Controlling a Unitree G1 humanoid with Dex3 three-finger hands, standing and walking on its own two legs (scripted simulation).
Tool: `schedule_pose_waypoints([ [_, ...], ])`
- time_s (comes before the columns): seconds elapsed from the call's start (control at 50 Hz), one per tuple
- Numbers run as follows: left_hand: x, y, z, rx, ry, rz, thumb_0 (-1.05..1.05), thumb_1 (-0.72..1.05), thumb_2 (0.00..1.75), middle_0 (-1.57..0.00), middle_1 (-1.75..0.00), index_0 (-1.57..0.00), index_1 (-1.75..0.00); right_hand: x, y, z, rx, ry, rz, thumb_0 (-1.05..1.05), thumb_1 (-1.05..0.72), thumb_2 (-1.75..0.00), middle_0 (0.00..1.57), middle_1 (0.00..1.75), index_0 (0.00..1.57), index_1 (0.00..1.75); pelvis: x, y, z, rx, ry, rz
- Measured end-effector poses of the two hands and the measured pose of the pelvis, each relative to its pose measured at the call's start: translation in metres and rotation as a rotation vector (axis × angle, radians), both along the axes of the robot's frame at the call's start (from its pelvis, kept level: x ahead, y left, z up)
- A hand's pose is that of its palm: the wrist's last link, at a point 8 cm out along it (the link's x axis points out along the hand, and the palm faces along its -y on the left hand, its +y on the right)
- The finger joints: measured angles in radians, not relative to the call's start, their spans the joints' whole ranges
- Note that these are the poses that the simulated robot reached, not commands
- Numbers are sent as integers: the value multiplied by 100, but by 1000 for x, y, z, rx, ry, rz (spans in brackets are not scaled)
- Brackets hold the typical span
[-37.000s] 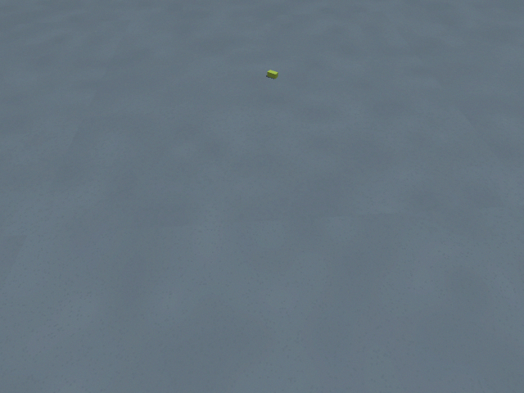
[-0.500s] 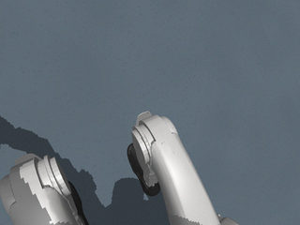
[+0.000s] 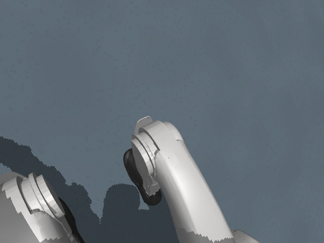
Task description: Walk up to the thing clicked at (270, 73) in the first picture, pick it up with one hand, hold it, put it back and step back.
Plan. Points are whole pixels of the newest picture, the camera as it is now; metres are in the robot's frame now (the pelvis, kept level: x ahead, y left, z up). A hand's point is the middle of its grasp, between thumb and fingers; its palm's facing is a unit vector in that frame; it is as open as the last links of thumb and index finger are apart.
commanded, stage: rest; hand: left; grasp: from above
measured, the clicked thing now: out of the picture +0.45 +0.33 -0.28
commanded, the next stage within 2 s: open in 0.28 s
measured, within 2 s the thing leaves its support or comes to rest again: rests again in 0.42 s
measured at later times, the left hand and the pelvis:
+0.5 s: hand out of the picture +0.45 +0.31 -0.26, palm faces -0.19 -0.40 -0.90, open 6.9 cm; pelvis +0.00 +0.00 +0.00, yaw -1 degrees
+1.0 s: hand out of the picture +0.45 +0.31 -0.25, palm faces -0.20 -0.39 -0.90, open 11.3 cm; pelvis -0.01 +0.00 +0.01, yaw -1 degrees
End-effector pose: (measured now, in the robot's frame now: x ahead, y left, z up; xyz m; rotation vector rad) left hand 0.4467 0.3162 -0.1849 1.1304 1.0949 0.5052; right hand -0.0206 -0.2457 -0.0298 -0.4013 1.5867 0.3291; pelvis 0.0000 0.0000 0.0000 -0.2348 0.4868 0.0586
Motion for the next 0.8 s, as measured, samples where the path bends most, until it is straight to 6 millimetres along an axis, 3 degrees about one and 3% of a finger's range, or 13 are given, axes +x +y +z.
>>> schedule_pose_waypoints([
  [0.5,1,-1,-13,-9,1,-12,0,44,19,-97,-25,-98,-23,-1,11,11,-4,-14,27,0,-91,-90,19,30,19,30,-4,3,3,-24,-20,-6],
  [0.8,1,4,-11,2,-1,-11,0,9,50,-66,-48,-65,-49,-1,13,16,-8,-21,34,0,-91,-90,19,30,19,30,-5,4,6,-32,-24,-8],
])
